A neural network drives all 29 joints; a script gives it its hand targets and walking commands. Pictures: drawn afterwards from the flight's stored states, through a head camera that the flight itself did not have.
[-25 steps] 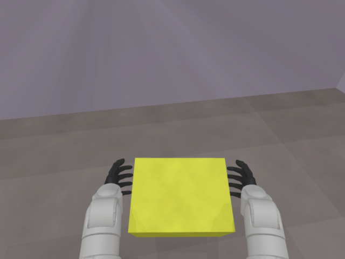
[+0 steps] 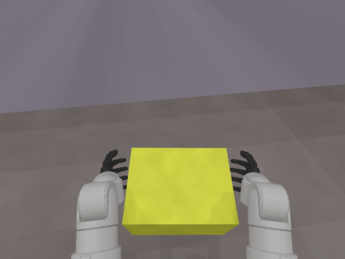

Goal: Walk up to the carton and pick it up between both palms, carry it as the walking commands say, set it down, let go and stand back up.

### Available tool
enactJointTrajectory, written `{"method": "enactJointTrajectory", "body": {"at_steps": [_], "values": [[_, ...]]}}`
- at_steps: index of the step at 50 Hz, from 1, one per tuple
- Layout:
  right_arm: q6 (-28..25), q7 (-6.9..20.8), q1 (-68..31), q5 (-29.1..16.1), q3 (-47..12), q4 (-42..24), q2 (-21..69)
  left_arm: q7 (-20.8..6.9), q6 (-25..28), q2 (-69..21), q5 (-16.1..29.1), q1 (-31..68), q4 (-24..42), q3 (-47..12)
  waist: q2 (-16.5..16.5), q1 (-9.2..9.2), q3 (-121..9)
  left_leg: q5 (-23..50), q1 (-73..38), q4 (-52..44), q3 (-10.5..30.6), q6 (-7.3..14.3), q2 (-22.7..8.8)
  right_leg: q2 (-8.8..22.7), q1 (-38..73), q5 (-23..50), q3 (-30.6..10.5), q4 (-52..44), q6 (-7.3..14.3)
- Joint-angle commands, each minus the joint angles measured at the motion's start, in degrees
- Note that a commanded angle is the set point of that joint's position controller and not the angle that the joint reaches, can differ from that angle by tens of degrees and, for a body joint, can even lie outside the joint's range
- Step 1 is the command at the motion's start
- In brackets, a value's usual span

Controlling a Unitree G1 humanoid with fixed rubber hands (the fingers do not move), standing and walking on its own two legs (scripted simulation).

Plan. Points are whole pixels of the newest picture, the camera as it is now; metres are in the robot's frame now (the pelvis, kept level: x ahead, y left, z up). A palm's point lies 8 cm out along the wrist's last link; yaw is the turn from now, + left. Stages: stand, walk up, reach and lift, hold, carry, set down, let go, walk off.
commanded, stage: carry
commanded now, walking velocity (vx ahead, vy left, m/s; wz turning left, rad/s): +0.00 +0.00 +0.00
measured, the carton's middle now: (178, 192) +0.31 +0.00 +0.00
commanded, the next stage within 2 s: hold in 1.16 s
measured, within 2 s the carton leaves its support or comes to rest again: neither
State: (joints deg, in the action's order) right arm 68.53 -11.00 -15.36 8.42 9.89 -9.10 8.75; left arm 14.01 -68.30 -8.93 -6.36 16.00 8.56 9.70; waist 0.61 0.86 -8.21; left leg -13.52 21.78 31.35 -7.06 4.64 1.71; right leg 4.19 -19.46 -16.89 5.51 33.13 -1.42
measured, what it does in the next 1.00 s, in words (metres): stands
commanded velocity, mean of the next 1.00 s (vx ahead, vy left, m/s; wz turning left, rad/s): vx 0.00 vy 0.00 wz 0.00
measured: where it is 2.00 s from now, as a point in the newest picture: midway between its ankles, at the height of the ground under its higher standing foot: outside the picture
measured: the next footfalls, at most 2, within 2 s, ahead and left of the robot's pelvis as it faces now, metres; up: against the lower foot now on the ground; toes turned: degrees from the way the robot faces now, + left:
none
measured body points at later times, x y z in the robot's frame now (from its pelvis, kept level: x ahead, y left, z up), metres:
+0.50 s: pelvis +0.00 -0.02 +0.00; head -0.03 -0.02 +0.45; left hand +0.29 +0.14 +0.08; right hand +0.29 -0.18 +0.08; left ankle +0.03 +0.07 -0.73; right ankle +0.00 -0.13 -0.73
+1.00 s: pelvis +0.00 -0.03 +0.00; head -0.03 -0.04 +0.45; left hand +0.29 +0.12 +0.09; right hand +0.29 -0.19 +0.08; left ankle +0.03 +0.07 -0.73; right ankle +0.00 -0.13 -0.73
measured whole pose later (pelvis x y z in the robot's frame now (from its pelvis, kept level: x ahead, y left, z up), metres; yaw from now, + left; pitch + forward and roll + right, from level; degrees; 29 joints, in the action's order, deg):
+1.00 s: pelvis +0.00 -0.03 +0.00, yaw -1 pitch +3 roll +0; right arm 68.7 -12.7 -16.0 7.8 9.9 -7.9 8.9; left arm 13.8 -68.6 -9.0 -7.8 16.5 7.3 9.6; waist 0.0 0.3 -7.6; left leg -12.9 20.3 30.4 -6.1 1.7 -1.2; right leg 1.1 -17.7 -16.3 6.4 31.3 1.7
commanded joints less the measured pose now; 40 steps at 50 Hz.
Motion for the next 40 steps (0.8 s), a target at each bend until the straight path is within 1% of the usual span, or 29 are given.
{"method": "enactJointTrajectory", "body": {"at_steps": [1,4,8,17,21,29,40], "values": [[0.99,22.79,-31.6,-25.92,-39.46,-0.46,54.42,-26.89,-2.01,-57.25,24.9,29.41,-1.32,-38.89,-0.31,-0.69,-11.61,3.28,-6.77,-10.47,12.86,-1.24,-11.6,3.59,2.25,1.58,-3.26,-3.03,0.6],[1.03,23.25,-32.25,-26.37,-38.98,1.29,54.92,-26.73,-1.96,-57.7,24.84,30.54,-2.36,-38.6,0.89,-0.68,-11.05,1.84,-6.26,-12.14,13.49,-1.21,-12.08,3.07,2.81,1.6,-3.28,-3.02,0.58],[0.68,23.53,-32.97,-26.64,-38.62,2.49,55.5,-26.61,-1.58,-58.41,24.9,31.63,-3.21,-38.49,1.4,-0.7,-11.15,2.81,-6.77,-11.81,12.67,-1.3,-11.71,3.11,2.98,2.6,-3.8,-3.76,0.73],[0.18,23.31,-33.22,-26.68,-39.22,1.44,56.03,-26.55,-0.93,-58.99,25.01,31.6,-2.93,-38.81,-0.27,-0.61,-12.68,8.75,-8.48,-7.38,9.81,-1.21,-10.27,3.83,3.52,6.44,-5.28,-5.42,1.73],[0.16,23.18,-32.95,-26.67,-39.69,0.67,56.09,-26.58,-0.8,-58.84,24.99,31.07,-2.3,-39.12,-1.07,-0.59,-13.14,10.32,-8.79,-5.54,8.99,-1.27,-9.86,4.29,3.7,8.07,-5.81,-5.78,2.33],[0.31,23.12,-32.34,-26.73,-40.1,-0.01,56.1,-26.57,-0.8,-58.47,24.86,30.49,-1.09,-39.64,-1.19,-0.58,-12.96,9.67,-8.67,-4.53,8.63,-1.48,-9.71,4.54,3.72,8.65,-6.24,-6.33,3.17],[0.55,23.16,-31.95,-26.72,-40.09,0.09,56.17,-26.63,-1.04,-58.29,24.66,30.29,-0.72,-39.84,-0.92,-0.54,-12.19,9.12,-8.69,-4.5,8.44,-1.76,-9.71,4.39,3.77,8.57,-6.34,-7.08,3.63]]}}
